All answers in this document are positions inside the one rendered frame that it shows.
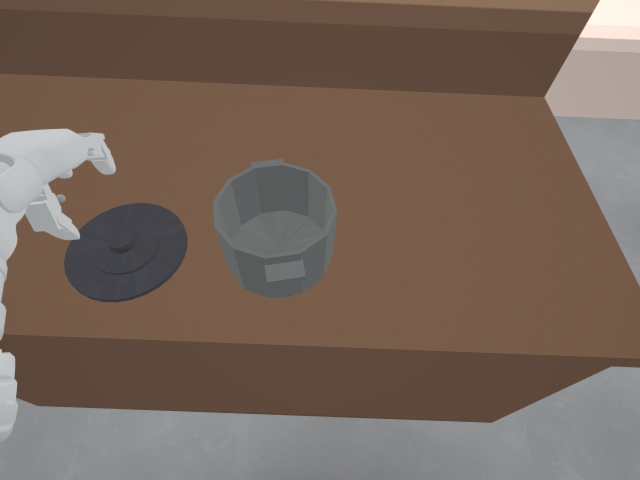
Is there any robot left forearm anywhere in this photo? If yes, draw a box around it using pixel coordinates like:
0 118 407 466
0 150 43 340

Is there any knob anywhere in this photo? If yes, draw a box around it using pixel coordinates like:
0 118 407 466
105 226 137 254

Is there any lid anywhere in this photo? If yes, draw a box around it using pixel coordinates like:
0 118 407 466
64 203 187 302

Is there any robot left hand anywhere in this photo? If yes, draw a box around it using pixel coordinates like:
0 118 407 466
0 129 116 240

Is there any pot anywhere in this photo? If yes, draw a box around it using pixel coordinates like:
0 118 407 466
213 159 337 298

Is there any table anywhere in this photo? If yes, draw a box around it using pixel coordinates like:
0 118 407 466
0 0 640 423

